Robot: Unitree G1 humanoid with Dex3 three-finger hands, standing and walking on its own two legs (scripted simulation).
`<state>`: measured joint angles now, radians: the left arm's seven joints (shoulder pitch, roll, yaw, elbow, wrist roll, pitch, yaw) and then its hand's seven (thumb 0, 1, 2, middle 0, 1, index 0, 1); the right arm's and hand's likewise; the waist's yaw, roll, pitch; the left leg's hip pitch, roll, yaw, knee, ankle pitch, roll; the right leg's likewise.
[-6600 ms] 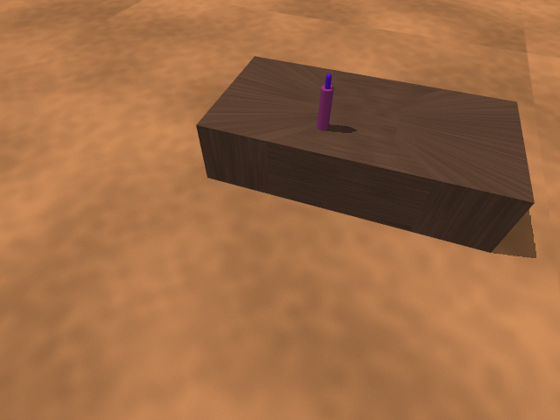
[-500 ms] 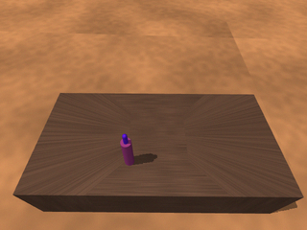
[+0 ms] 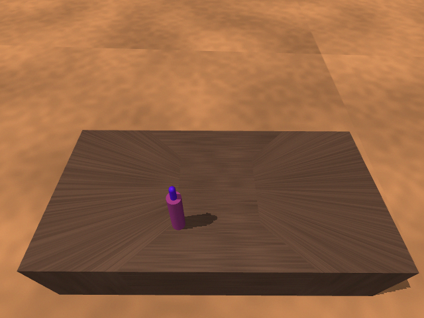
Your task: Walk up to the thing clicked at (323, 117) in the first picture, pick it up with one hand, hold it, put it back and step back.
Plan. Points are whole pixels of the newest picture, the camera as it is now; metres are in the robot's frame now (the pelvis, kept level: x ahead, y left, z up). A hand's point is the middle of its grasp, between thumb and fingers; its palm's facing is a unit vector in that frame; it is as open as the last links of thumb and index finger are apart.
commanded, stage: stand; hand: left
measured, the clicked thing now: (175, 207) +0.50 +0.14 -0.33
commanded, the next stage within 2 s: go down in 0.18 s
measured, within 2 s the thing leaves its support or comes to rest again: neither
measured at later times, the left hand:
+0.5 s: hand out of the picture +0.15 +0.25 -0.16, palm faces +0.06 -0.94 -0.33, open 10.6 cm
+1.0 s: hand (92, 314) +0.15 +0.26 -0.16, palm faces +0.05 -0.95 -0.32, open 17.4 cm
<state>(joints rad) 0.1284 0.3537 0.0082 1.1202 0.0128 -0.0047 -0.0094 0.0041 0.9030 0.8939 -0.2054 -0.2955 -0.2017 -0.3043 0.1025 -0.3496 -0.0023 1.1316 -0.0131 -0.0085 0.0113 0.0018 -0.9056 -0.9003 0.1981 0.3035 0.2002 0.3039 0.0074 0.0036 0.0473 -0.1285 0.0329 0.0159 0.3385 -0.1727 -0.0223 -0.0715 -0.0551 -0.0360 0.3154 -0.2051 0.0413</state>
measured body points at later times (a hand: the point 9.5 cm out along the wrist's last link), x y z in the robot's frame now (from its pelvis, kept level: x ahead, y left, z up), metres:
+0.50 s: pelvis -0.02 +0.00 -0.01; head +0.04 +0.01 +0.43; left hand +0.14 +0.30 -0.14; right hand +0.08 -0.27 -0.14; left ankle +0.01 +0.13 -0.75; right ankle -0.02 -0.14 -0.75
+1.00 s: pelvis +0.00 +0.00 -0.04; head +0.05 +0.01 +0.41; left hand +0.15 +0.31 -0.13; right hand +0.15 -0.26 -0.13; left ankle +0.01 +0.13 -0.75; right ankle -0.02 -0.14 -0.75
